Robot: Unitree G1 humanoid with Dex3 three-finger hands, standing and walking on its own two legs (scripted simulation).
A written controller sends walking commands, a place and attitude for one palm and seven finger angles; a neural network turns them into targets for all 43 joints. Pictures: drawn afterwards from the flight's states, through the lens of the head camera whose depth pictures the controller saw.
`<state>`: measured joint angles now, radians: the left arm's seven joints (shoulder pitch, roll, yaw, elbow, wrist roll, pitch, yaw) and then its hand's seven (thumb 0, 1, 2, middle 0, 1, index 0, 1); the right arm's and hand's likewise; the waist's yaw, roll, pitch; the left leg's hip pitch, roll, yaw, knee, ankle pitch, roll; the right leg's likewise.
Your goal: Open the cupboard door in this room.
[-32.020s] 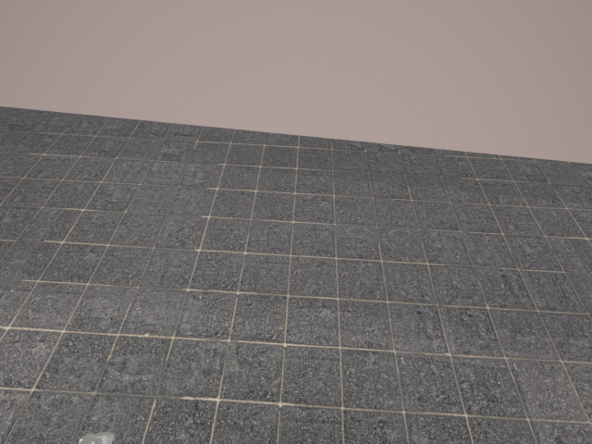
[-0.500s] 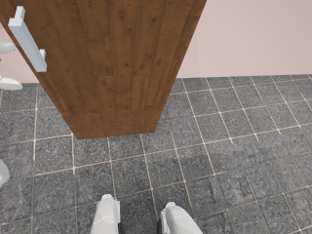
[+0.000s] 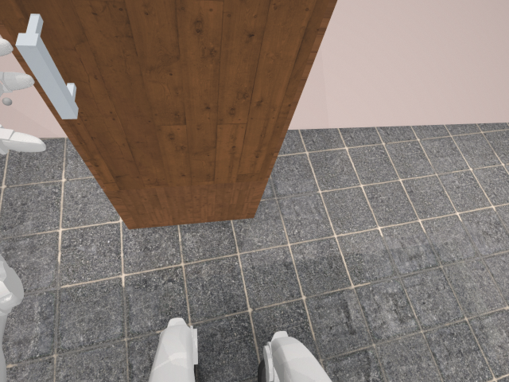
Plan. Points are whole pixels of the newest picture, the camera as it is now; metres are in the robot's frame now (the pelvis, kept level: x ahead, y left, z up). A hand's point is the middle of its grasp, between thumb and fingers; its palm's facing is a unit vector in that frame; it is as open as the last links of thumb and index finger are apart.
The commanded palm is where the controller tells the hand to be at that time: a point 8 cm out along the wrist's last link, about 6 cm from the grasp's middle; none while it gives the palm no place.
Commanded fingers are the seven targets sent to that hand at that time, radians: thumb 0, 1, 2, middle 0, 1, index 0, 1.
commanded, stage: slide the fingers in behind the handle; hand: left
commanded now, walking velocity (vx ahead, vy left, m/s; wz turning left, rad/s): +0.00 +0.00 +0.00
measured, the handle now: (53, 70) +0.53 +0.27 +0.10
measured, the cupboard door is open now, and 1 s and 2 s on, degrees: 0 0 0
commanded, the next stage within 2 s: close the thumb around the handle in 1.42 s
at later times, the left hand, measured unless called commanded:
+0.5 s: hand (46, 100) +0.48 +0.27 +0.09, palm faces +0.10 -1.00 +0.00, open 14.0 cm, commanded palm +0.47 +0.31 +0.09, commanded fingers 0.00 -0.50 0.30 -0.30 -1.20 -0.30 -1.20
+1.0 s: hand (65, 100) +0.49 +0.25 +0.09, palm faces +0.11 -0.99 +0.01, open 13.9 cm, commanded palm +0.48 +0.28 +0.09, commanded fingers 0.00 -0.50 0.30 -0.30 -1.20 -0.30 -1.20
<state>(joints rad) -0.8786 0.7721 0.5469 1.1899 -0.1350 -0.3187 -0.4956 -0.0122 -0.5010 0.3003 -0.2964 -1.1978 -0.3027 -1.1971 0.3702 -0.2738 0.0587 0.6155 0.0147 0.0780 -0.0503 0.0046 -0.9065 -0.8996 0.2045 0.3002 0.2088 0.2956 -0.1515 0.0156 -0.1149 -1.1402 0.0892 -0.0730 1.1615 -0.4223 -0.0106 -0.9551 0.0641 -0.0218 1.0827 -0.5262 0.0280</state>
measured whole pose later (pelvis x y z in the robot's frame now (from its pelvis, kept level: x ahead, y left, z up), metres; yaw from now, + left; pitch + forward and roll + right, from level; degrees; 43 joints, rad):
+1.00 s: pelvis +0.00 -0.01 +0.00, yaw +1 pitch +21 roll -5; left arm -0.87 0.60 0.43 1.16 -0.13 -0.35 -0.31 -0.01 -0.50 0.30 -0.30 -1.20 -0.31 -1.23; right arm 0.37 -0.26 0.04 0.65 0.00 0.06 -0.03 0.00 -0.91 -0.90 0.20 0.30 0.21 0.30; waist -0.15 0.02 -0.12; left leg -1.09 0.08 -0.07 1.13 -0.42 -0.02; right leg -0.92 0.05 -0.02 1.08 -0.54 0.02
